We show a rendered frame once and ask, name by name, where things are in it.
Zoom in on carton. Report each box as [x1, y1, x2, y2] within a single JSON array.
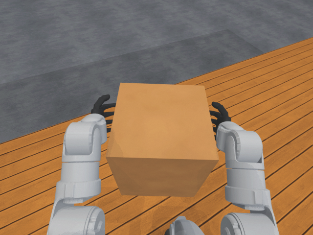
[[106, 83, 219, 197]]

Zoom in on robot left upper arm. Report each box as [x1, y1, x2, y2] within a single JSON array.
[[48, 206, 105, 235]]

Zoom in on robot right upper arm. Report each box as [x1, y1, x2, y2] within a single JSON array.
[[221, 212, 278, 235]]

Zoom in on right robot forearm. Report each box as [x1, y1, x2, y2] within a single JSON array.
[[216, 121, 279, 235]]

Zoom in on robot right thigh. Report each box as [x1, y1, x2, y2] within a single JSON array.
[[169, 219, 205, 235]]

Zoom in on right robot hand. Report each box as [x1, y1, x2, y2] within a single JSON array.
[[209, 102, 231, 140]]

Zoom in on left robot hand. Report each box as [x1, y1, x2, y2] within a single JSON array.
[[91, 94, 116, 133]]

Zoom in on left robot forearm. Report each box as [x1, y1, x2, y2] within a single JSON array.
[[46, 114, 107, 235]]

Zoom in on right robot shin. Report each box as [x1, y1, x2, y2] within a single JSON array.
[[174, 216, 186, 222]]

